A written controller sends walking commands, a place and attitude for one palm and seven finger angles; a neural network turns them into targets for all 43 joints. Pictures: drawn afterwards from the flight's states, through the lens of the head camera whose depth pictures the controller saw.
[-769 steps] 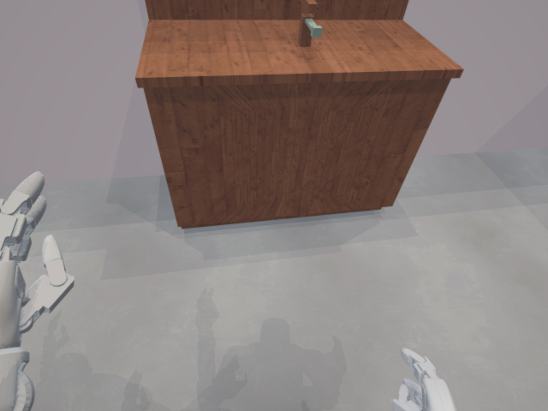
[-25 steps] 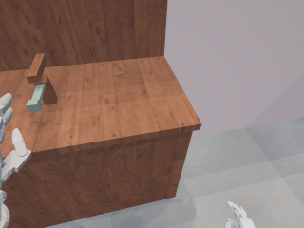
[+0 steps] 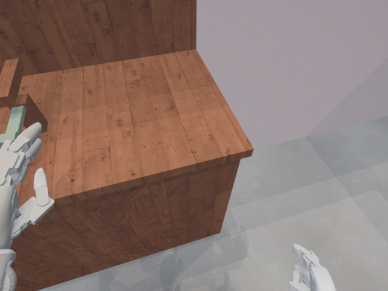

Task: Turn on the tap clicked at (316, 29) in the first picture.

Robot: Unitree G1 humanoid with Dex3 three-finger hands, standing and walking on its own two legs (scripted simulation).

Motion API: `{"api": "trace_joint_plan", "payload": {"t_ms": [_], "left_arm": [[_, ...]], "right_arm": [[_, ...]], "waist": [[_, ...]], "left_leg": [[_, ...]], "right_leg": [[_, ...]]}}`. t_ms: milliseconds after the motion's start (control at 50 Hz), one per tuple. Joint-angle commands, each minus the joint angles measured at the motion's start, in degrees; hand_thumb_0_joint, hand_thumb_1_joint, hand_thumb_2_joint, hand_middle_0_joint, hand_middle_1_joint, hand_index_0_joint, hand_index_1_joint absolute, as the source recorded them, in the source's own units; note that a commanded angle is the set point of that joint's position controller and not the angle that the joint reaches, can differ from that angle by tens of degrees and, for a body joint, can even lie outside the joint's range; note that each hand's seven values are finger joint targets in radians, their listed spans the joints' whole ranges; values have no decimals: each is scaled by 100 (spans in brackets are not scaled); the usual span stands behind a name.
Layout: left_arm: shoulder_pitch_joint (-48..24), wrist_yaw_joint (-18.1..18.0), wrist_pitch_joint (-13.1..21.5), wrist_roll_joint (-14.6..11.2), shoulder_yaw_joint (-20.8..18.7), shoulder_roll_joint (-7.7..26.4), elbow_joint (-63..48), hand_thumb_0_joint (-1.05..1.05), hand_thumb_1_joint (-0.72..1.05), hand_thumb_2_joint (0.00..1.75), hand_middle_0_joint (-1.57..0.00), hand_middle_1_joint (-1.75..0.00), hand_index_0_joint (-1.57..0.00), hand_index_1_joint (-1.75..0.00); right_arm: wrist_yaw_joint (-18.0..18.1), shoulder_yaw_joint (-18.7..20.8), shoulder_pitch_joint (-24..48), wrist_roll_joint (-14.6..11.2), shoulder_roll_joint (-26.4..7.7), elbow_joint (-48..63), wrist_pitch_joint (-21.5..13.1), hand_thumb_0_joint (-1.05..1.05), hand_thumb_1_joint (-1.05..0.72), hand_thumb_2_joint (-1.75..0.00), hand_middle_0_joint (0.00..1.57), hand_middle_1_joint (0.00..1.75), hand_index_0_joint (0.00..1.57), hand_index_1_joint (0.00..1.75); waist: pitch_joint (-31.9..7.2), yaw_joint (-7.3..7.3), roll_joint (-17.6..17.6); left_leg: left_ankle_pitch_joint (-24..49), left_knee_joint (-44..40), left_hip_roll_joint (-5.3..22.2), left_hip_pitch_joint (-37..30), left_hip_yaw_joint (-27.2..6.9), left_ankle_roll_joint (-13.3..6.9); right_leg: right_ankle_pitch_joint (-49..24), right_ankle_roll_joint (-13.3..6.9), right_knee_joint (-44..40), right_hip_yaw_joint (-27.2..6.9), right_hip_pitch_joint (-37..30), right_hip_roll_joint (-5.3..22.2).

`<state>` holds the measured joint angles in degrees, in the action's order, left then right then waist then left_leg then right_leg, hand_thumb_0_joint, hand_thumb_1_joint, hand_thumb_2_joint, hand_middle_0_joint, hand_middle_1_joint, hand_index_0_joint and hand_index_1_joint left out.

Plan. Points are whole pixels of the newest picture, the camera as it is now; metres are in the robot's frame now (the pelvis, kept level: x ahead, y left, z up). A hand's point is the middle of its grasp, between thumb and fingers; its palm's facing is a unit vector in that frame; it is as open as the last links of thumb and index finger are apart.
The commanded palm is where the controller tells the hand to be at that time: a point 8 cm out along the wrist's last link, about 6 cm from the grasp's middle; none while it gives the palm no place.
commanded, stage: come to a stop and stand still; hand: left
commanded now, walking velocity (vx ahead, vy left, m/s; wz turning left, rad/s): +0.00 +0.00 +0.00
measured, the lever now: (11, 141) +0.36 +0.38 +0.11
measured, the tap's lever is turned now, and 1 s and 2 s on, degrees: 0 0 0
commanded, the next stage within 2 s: none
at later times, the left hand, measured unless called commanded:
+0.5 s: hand (11, 186) +0.24 +0.29 +0.16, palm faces +0.39 -0.83 -0.40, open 7.4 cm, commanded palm +0.18 +0.31 +0.18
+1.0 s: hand (35, 222) +0.19 +0.24 +0.15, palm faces +0.35 -0.84 -0.40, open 7.4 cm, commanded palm +0.13 +0.26 +0.18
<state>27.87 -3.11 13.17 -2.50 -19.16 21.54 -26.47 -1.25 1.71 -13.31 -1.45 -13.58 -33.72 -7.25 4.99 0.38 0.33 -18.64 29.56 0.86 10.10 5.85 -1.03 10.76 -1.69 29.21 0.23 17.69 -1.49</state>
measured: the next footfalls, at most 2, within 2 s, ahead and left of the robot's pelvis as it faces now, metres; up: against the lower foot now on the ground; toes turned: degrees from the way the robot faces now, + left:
none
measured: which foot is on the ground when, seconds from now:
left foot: down 0.00-1.00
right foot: down 0.00-1.00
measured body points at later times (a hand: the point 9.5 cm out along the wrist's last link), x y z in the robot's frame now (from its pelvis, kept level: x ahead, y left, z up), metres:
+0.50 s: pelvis +0.02 +0.03 +0.00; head +0.05 +0.05 +0.45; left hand +0.21 +0.33 +0.18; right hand +0.22 -0.17 -0.06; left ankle -0.03 +0.10 -0.73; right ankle +0.05 -0.10 -0.73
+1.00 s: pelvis -0.04 -0.01 +0.00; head -0.02 -0.01 +0.45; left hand +0.16 +0.28 +0.17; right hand +0.11 -0.26 -0.08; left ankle -0.02 +0.11 -0.73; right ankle +0.04 -0.10 -0.73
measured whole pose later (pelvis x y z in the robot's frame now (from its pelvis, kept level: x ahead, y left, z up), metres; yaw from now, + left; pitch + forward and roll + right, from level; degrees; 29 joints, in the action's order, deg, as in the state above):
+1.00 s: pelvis -0.04 -0.01 +0.00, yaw -2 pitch -3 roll +1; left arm 25.3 -5.3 10.9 -2.7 -21.4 20.9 -23.0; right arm 2.3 0.2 -13.9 -0.3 -12.6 -33.4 -6.8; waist 4.1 -0.5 -1.4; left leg -14.5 28.5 1.0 11.3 1.8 0.0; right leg 8.1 -2.5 26.6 1.6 17.0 -2.1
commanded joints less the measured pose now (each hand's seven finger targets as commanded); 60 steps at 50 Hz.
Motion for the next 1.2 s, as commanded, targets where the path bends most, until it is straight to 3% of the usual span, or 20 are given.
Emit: {"api": "trace_joint_plan", "payload": {"t_ms": [0, 60, 100, 260, 400, 540, 560, 580, 600, 620, 640, 680, 740, 780, 800, 860, 920, 960, 1060, 1180], "left_arm": [[-1232, -317, 326, -134, -1554, 1607, -1082, 0, 90, 90, -20, -30, -20, -30], [-1499, -295, 357, -77, -1101, 1215, -1060, 0, 90, 90, -20, -30, -20, -30], [-1644, -284, 343, -25, -765, 963, -1303, 0, 90, 90, -20, -30, -20, -30], [-575, -315, 121, -12, -928, 888, -1085, 0, 90, 90, -20, -30, -20, -30], [-776, -193, 16, -102, -1054, 995, -1435, 0, 90, 90, -20, -30, -20, -30], [-1383, -307, -45, -17, -482, 669, -1422, 0, 90, 90, -20, -30, -20, -30], [-7170, -286, 615, 1201, -3671, 5097, -2532, 0, 90, 90, -20, -30, -20, -30], [-3595, 6, 360, 353, -1373, 1348, 1023, 0, 90, 90, -20, -30, -20, -30], [-2250, -135, 192, 10, -991, 895, 95, 0, 90, 90, -20, -30, -20, -30], [-2334, -121, 143, 72, -581, 659, -185, 0, 90, 90, -20, -30, -20, -30], [-2138, -78, 203, 64, -496, 686, -558, 0, 90, 90, -20, -30, -20, -30], [-1147, -95, 180, 2, -246, 379, -965, 0, 90, 90, -20, -30, -20, -30], [-546, -231, 111, -8, -581, 703, -878, 0, 90, 90, -20, -30, -20, -30], [-579, -313, 89, -97, -1005, 1000, -571, 0, 90, 90, -20, -30, -20, -30], [-496, -388, 80, -118, -1373, 1336, -526, 0, 90, 90, -20, -30, -20, -30], [-553, -399, 149, -159, -1340, 1179, -766, 0, 90, 90, -20, -30, -20, -30], [-953, -427, 308, -67, -1167, 1150, -1196, 0, 90, 90, -20, -30, -20, -30], [-1028, -376, 298, -3, -942, 1019, -1134, 0, 90, 90, -20, -30, -20, -30], [-1335, -367, 178, 115, -499, 750, -833, 0, 90, 90, -20, -30, -20, -30], [-1072, -343, 140, 162, -492, 711, -432, 0, 90, 90, -20, -30, -20, -30]], "right_arm": [[221, 56, 535, 28, -459, 938, -317, 0, -90, -90, 20, 30, 20, 30], [245, 44, 536, 70, -484, 882, -412, 0, -90, -90, 20, 30, 20, 30], [204, 9, 612, 67, -452, 880, -471, 0, -90, -90, 20, 30, 20, 30], [104, 59, 574, 63, -455, 1072, -297, 0, -90, -90, 20, 30, 20, 30], [160, 21, 611, 98, -349, 1248, -94, 0, -90, -90, 20, 30, 20, 30], [171, 35, 583, 79, -455, 1158, -181, 0, -90, -90, 20, 30, 20, 30], [179, 96, -315, 537, -749, 741, -578, 0, -90, -90, 20, 30, 20, 30], [153, -13, 273, 206, 12, 486, -634, 0, -90, -90, 20, 30, 20, 30], [97, 151, 377, 2, -318, 999, -499, 0, -90, -90, 20, 30, 20, 30], [85, 190, 288, 96, -436, 1128, -557, 0, -90, -90, 20, 30, 20, 30], [22, 190, 305, 100, -427, 1135, -558, 0, -90, -90, 20, 30, 20, 30], [-131, 120, 481, 64, -391, 1212, -474, 0, -90, -90, 20, 30, 20, 30], [-85, 63, 502, 27, -461, 1263, -379, 0, -90, -90, 20, 30, 20, 30], [91, 85, 522, 25, -411, 1163, -315, 0, -90, -90, 20, 30, 20, 30], [174, 110, 534, -3, -433, 1118, -236, 0, -90, -90, 20, 30, 20, 30], [349, -46, 646, 68, -306, 1074, -203, 0, -90, -90, 20, 30, 20, 30], [440, -32, 704, 137, -434, 1014, -312, 0, -90, -90, 20, 30, 20, 30], [440, -7, 613, 91, -467, 1042, -371, 0, -90, -90, 20, 30, 20, 30], [424, 39, 396, 114, -551, 886, -504, 0, -90, -90, 20, 30, 20, 30], [378, 61, 352, 57, -624, 916, -432, 0, -90, -90, 20, 30, 20, 30]], "waist": [[-943, -127, -689], [-1173, -162, 708], [-1337, -165, 984], [-1425, -195, 100], [-1266, -174, 735], [-1209, -150, 492], [-282, -200, 586], [-1275, -319, 464], [-1418, -264, 1407], [-1510, -196, 1726], [-1504, -228, 2034], [-1259, -264, 1462], [-1219, -237, -823], [-1141, -134, -2113], [-1151, -149, -2099], [-929, -120, -513], [-987, -176, 638], [-867, -244, 348], [-829, -134, -407], [-316, -166, -96]], "left_leg": [[515, -374, 113, -4, -438, -28], [1295, -589, 294, -262, -461, -40], [2042, -512, 351, -519, -437, 1], [3713, -448, 508, -330, -480, 288], [4311, -658, 810, -702, -467, 360], [2184, -620, 551, -106, -361, 242], [2229, -346, 681, 1458, -658, -82], [2951, -678, 525, -77, -971, 141], [4148, -773, 547, -1039, -515, 457], [4549, -650, 905, -1102, -589, 268], [4817, -503, 1018, -1271, -685, 126], [4039, -461, 1011, -783, -531, -49], [2206, 290, 517, 453, -354, 69], [133, 722, -60, 530, -371, 152], [-380, 809, -120, 500, -482, 130], [-191, -141, -97, 46, -459, -16], [167, -764, 162, 87, -710, -136], [-886, -817, 146, 589, -640, -195], [-236, -254, -160, -40, -391, -131], [-1103, -766, -18, 798, -615, -113]], "right_leg": [[-56, -160, -994, -1116, -520, 749], [-1072, -100, -510, -759, -838, 544], [-1790, -52, -308, -561, -956, 488], [-2548, 26, -201, -78, -1284, 304], [-1276, 110, -4, 177, -705, 159], [-2052, 14, -389, -187, -1285, 333], [-1499, 51, 74, -188, -946, 103], [-1488, -364, 74, -290, -393, 510], [-1440, -252, 485, -126, -587, 161], [-370, -175, 929, -108, -269, 239], [236, -96, 1034, 13, 110, 282], [47, -17, 506, 131, -381, 349], [-2243, -70, -356, -293, -1565, 638], [-1920, -359, -994, -1107, -1020, 1270], [-1234, -487, -1232, -1288, -761, 1443], [1372, -323, -1594, -1302, -64, 1250], [1391, -44, -1138, -822, -416, 629], [2067, 71, -1405, -934, -595, 605], [1947, 53, -1733, -937, -188, 688], [2359, 139, -1559, -694, -267, 418]]}}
